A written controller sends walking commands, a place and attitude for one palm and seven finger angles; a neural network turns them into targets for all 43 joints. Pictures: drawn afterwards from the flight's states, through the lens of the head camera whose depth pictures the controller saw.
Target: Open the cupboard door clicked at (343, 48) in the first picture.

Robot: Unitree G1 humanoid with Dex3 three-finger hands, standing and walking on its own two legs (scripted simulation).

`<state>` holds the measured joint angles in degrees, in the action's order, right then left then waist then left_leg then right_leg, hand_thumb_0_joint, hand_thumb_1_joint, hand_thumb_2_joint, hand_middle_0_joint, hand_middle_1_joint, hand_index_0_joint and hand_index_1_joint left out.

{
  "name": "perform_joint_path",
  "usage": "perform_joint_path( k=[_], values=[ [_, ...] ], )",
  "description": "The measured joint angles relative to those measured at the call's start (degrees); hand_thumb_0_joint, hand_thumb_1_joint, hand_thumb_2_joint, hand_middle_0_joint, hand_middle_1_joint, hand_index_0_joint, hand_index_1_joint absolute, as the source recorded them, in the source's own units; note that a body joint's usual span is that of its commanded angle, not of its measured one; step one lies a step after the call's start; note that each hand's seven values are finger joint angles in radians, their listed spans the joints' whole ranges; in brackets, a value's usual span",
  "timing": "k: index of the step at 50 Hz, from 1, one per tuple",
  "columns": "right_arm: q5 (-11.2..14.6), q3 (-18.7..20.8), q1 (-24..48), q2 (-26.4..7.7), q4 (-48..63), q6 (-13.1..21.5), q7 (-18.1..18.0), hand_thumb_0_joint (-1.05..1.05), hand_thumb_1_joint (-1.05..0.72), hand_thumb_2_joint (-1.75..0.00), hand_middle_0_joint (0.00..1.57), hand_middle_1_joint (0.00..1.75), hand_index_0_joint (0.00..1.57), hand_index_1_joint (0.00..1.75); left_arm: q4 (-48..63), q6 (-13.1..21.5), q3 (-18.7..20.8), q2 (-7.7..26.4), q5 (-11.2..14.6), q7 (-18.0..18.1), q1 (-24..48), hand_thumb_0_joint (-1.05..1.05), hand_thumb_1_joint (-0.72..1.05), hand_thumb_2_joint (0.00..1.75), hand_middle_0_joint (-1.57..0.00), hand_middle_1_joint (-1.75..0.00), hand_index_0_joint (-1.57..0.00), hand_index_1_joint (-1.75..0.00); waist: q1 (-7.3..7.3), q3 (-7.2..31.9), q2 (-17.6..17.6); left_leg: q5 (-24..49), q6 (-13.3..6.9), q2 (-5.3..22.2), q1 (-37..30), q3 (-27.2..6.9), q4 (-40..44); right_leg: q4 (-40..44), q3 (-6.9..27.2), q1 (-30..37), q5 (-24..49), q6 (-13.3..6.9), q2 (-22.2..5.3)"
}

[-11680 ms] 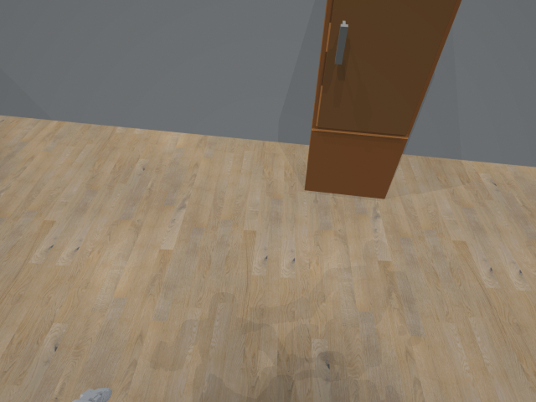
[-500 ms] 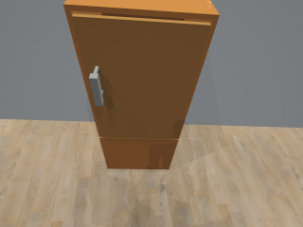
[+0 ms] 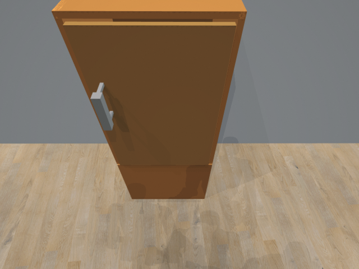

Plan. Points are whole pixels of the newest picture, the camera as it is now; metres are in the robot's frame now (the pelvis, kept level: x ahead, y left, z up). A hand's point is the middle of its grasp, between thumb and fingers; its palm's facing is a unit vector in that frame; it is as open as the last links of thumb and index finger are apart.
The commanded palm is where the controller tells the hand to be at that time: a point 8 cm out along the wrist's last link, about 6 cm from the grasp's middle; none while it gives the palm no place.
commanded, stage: come to a stop and stand still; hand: left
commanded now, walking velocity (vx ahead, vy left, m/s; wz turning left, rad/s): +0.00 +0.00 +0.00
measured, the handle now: (104, 106) +0.52 +0.25 +0.04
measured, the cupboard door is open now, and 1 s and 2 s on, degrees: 0 0 0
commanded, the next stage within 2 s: look again from close up in 0.60 s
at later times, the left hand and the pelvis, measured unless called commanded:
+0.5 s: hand out of the picture -0.01 +0.20 -0.16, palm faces +0.00 -0.97 -0.24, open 7.4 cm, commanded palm none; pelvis -0.01 +0.02 +0.01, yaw -1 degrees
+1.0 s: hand out of the picture +0.03 +0.18 -0.16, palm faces +0.00 -0.97 -0.23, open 7.3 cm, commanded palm none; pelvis +0.01 +0.00 +0.01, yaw -1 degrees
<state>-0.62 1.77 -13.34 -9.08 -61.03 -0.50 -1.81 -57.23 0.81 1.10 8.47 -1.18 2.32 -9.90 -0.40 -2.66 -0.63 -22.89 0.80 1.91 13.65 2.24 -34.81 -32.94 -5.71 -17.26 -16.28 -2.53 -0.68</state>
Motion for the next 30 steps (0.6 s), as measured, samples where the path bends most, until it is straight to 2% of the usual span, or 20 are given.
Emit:
perform_joint_path(
  k=[2,4,7,13,16,21,30],
  values=[
    [-0.1,-0.1,0.2,0.4,-0.4,0.5,0.0,0.01,-0.93,-0.9,0.2,0.3,0.2,0.3,-0.3,-0.4,0.4,0.6,0.4,0.0,-0.3,-0.01,0.93,0.9,-0.21,-0.3,-0.2,-0.3,0.33,0.2,1.4,4.8,0.1,0.0,-1.8,0.4,3.7,-0.4,0.2,0.4,-0.2,0.2,0.1],
    [-0.5,-0.4,-0.4,0.9,-0.8,0.8,0.0,0.01,-0.93,-0.9,0.2,0.3,0.2,0.3,-0.9,-0.9,0.6,1.3,0.6,-0.1,-0.9,-0.01,0.94,0.9,-0.21,-0.3,-0.2,-0.3,0.79,1.1,2.6,4.8,0.2,-0.1,-3.0,0.9,5.1,1.0,0.7,1.4,0.4,0.4,0.1],
    [-0.6,-0.8,-1.0,0.8,-1.2,1.0,0.0,0.0,-0.93,-0.9,0.2,0.3,0.2,0.3,-1.9,-1.1,0.4,1.8,0.5,-0.4,-1.9,-0.01,0.94,0.9,-0.21,-0.3,-0.2,-0.3,1.1,2.1,2.7,5.2,0.3,0.1,-4.3,1.0,7.2,3.8,0.8,2.9,1.8,0.5,0.4],
    [-0.5,-1.4,-1.5,0.5,-2.1,1.3,-0.1,0.01,-0.94,-0.9,0.2,0.3,0.2,0.3,-4.0,-0.6,-0.4,1.8,0.5,-0.8,-4.1,0.0,0.93,0.9,-0.2,-0.3,-0.2,-0.3,1.31,2.2,1.7,6.9,0.3,0.0,-5.9,1.1,10.1,6.8,0.8,4.6,3.5,0.4,0.6],
    [-0.1,-1.1,-1.3,-0.7,-0.3,0.5,0.4,0.01,-0.93,-0.9,0.2,0.3,0.2,0.3,-4.3,0.1,-1.3,0.8,0.4,0.0,-5.6,0.0,0.92,0.9,-0.2,-0.3,-0.2,-0.3,1.01,1.3,-0.5,5.2,0.1,0.8,-3.0,1.0,5.9,6.0,0.7,3.2,3.8,0.5,1.2],
    [-0.5,-1.3,-3.2,-1.1,1.6,0.9,1.0,0.0,-0.93,-0.9,0.2,0.3,0.2,0.3,-5.5,-0.5,-1.8,0.2,0.4,-0.6,-7.7,0.0,0.91,0.9,-0.2,-0.3,-0.2,-0.3,0.0,1.4,-2.2,4.9,-0.8,-0.4,-2.3,1.4,5.1,3.6,1.2,1.7,2.7,1.2,-0.1],
    [-0.4,-3.1,-5.8,0.6,-0.7,1.6,1.0,0.0,-0.92,-0.9,0.2,0.3,0.2,0.3,-6.3,-0.1,-1.9,0.2,0.8,-0.8,-7.1,0.0,0.91,0.9,-0.2,-0.3,-0.2,-0.3,0.54,1.3,-2.5,6.4,-1.5,-2.1,-4.9,2.1,9.1,4.0,2.0,2.6,2.5,1.9,-1.5]
  ],
)
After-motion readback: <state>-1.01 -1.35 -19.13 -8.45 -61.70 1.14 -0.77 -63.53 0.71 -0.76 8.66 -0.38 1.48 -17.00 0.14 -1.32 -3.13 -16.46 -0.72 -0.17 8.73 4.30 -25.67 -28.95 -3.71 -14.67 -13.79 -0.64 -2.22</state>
